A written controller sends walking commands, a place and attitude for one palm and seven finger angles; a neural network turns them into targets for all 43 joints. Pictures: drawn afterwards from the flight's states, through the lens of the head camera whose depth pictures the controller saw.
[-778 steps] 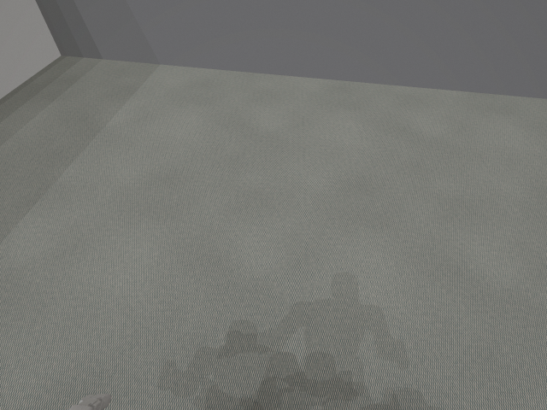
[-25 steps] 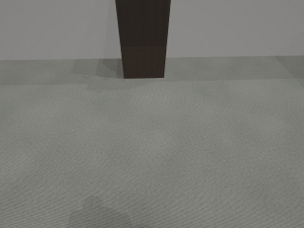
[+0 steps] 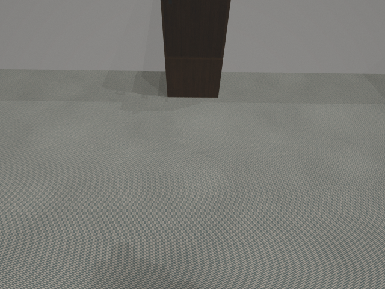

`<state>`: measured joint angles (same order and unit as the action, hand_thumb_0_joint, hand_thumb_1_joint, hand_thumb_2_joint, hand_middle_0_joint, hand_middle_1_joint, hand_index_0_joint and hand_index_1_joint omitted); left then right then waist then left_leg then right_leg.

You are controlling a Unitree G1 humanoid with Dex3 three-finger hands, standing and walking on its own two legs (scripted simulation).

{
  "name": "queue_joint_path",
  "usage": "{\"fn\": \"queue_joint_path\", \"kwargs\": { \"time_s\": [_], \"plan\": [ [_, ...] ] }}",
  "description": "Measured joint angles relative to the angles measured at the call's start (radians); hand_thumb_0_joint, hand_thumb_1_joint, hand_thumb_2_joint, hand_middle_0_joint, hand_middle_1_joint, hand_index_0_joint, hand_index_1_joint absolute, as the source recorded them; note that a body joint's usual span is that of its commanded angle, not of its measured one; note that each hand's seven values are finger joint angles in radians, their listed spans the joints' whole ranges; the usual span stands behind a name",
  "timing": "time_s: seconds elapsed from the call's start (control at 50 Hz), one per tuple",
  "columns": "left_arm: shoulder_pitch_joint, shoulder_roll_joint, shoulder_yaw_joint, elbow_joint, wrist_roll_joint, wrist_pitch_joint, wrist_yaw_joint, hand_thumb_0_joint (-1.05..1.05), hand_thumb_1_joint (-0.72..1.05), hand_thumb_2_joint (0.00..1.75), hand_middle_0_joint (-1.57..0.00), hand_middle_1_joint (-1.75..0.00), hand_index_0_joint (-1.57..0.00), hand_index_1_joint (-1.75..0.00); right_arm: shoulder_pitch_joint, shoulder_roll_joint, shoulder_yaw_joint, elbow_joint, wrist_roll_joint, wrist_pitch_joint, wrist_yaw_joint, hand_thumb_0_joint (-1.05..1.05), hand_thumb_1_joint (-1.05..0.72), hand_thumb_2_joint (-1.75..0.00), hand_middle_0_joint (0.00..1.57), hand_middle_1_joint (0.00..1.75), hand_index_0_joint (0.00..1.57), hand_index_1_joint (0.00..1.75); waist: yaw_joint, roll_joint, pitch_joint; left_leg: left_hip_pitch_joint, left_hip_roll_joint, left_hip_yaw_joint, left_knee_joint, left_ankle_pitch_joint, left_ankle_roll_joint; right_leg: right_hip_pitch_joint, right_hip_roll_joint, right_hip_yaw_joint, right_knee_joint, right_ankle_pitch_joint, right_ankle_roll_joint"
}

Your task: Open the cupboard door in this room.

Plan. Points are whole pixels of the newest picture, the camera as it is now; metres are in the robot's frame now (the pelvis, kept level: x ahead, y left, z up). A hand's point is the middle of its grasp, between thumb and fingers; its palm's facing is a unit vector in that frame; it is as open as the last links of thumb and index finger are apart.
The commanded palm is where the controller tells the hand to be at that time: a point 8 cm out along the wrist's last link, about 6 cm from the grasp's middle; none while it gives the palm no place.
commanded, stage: turn or walk to find it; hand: left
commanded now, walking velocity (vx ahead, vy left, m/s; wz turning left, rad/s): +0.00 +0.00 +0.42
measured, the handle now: out of the picture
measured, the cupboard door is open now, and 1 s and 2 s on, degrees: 0 0 0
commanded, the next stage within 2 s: stand and wait in 0.16 s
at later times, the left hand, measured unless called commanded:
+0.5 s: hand out of the picture +0.02 +0.18 -0.17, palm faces +0.13 -0.96 -0.26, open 7.4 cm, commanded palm none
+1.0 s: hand out of the picture -0.02 +0.19 -0.16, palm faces +0.30 -0.91 -0.30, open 7.4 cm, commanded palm none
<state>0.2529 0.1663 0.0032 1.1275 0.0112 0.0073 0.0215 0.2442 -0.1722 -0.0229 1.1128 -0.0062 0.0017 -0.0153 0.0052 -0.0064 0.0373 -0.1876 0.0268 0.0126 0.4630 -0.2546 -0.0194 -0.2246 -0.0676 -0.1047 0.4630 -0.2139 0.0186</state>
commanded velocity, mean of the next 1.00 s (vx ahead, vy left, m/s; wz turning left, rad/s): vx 0.00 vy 0.00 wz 0.23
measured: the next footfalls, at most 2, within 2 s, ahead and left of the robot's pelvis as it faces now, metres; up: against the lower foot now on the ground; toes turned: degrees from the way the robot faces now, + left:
left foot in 1.30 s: -0.06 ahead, +0.10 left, +0.00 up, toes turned +20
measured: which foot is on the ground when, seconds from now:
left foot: down 0.00-1.00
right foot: down 0.00-1.00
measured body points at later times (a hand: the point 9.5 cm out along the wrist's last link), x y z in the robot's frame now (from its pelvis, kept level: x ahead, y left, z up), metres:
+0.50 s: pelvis +0.00 -0.02 +0.00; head +0.02 -0.04 +0.45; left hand +0.01 +0.23 -0.15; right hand +0.08 -0.25 -0.17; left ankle -0.01 +0.13 -0.73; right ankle +0.00 -0.12 -0.74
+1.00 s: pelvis -0.03 -0.04 -0.01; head +0.01 -0.05 +0.44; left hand -0.03 +0.23 -0.14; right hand +0.08 -0.26 -0.17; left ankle -0.02 +0.12 -0.74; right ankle -0.01 -0.15 -0.74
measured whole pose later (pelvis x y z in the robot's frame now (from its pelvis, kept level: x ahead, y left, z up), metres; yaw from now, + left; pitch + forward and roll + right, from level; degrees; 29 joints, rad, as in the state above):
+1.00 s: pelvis -0.03 -0.04 -0.01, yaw +17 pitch +1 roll +0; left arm 0.17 0.23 0.04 0.99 0.01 0.00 0.02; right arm 0.21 -0.21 -0.05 1.02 -0.01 0.03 -0.01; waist 0.00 0.04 0.06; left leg -0.35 -0.02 -0.15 0.54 -0.21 -0.04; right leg -0.23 -0.02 -0.05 0.55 -0.32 0.01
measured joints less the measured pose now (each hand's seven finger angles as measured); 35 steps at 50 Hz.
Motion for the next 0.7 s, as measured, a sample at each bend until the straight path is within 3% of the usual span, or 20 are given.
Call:
{"fn": "queue_joint_path", "kwargs": {
  "time_s": [0.22, 0.32, 0.38, 0.42, 0.48, 0.54, 0.58, 0.64, 0.7],
  "plan": [
    [-0.032, 0.031, 0.034, -0.066, 0.004, 0.025, -0.003, 0.0, 0.9, 0.9, -0.2, -0.3, -0.2, -0.3, -0.007, -0.008, -0.015, -0.065, -0.009, 0.025, 0.012, 0.0, -0.91, -0.9, 0.2, 0.3, 0.2, 0.3, 0.002, -0.011, 0.018, -0.118, -0.032, -0.061, 0.137, -0.048, 0.013, -0.077, -0.039, -0.054, 0.115, -0.058, 0.01],
    [-0.057, 0.06, 0.033, -0.077, 0.002, 0.023, 0.003, 0.0, 0.9, 0.9, -0.2, -0.3, -0.2, -0.3, -0.017, 0.01, -0.008, -0.077, -0.01, 0.006, 0.001, 0.0, -0.9, -0.9, 0.2, 0.3, 0.2, 0.3, -0.003, -0.016, 0.017, -0.104, -0.044, -0.077, 0.091, -0.019, 0.013, -0.099, 0.002, 0.017, 0.23, -0.196, 0.013],
    [-0.061, 0.061, 0.024, -0.081, 0.0, 0.002, 0.003, 0.0, 0.91, 0.9, -0.2, -0.3, -0.2, -0.3, -0.021, 0.005, -0.006, -0.07, -0.008, 0.005, -0.005, 0.0, -0.91, -0.9, 0.21, 0.3, 0.21, 0.3, 0.002, -0.003, 0.005, -0.096, -0.051, -0.091, 0.073, -0.007, -0.001, -0.037, 0.02, 0.03, 0.109, -0.111, 0.01],
    [-0.058, 0.044, 0.015, -0.072, 0.002, -0.013, 0.004, 0.0, 0.91, 0.9, -0.2, -0.3, -0.2, -0.3, -0.033, -0.011, -0.008, -0.061, -0.001, 0.009, -0.004, 0.0, -0.91, -0.9, 0.21, 0.3, 0.21, 0.3, 0.002, 0.03, 0.004, -0.089, -0.038, -0.101, 0.08, -0.012, -0.008, -0.016, 0.036, 0.019, 0.087, -0.084, -0.019],
    [-0.042, 0.027, 0.005, -0.062, 0.003, -0.02, -0.002, 0.0, 0.91, 0.9, -0.2, -0.3, -0.2, -0.3, -0.041, -0.023, -0.009, -0.055, -0.004, 0.02, -0.003, 0.0, -0.91, -0.9, 0.2, 0.3, 0.21, 0.3, -0.003, 0.041, -0.008, -0.078, -0.025, -0.069, 0.094, -0.063, 0.003, 0.005, 0.035, 0.008, 0.071, -0.094, -0.042],
    [-0.038, 0.011, 0.0, -0.052, 0.001, -0.016, -0.005, 0.0, 0.9, 0.9, -0.2, -0.3, -0.2, -0.3, -0.041, -0.036, -0.008, -0.05, -0.003, 0.016, -0.002, 0.0, -0.91, -0.9, 0.2, 0.3, 0.2, 0.3, -0.009, 0.049, -0.008, -0.057, -0.003, -0.05, 0.078, 0.001, 0.007, 0.019, 0.036, -0.012, 0.066, -0.097, -0.044],
    [-0.042, 0.002, 0.0, -0.051, 0.0, -0.009, -0.004, 0.0, 0.9, 0.9, -0.2, -0.3, -0.2, -0.3, -0.038, -0.043, -0.01, -0.043, -0.003, 0.018, -0.001, 0.0, -0.91, -0.9, 0.2, 0.3, 0.2, 0.3, -0.01, 0.05, -0.004, -0.054, 0.005, -0.048, 0.076, -0.026, -0.006, 0.021, 0.033, -0.032, 0.076, -0.106, -0.041],
    [-0.045, -0.005, 0.008, -0.057, 0.001, -0.002, -0.005, 0.0, 0.9, 0.9, -0.2, -0.3, -0.2, -0.3, -0.042, -0.044, -0.011, -0.036, -0.005, 0.026, 0.002, 0.0, -0.91, -0.9, 0.2, 0.3, 0.2, 0.3, 0.001, 0.032, 0.017, -0.065, 0.0, -0.051, 0.104, -0.035, -0.02, 0.021, 0.025, -0.043, 0.093, -0.114, -0.037],
    [-0.043, 0.003, 0.018, -0.062, 0.002, 0.009, -0.006, 0.0, 0.91, 0.9, -0.2, -0.3, -0.2, -0.3, -0.043, -0.038, -0.015, -0.04, -0.005, 0.03, 0.007, 0.0, -0.91, -0.9, 0.2, 0.3, 0.2, 0.3, 0.004, 0.006, 0.034, -0.077, -0.011, -0.049, 0.124, -0.043, -0.009, 0.011, 0.01, -0.049, 0.118, -0.124, -0.029]
  ]
}}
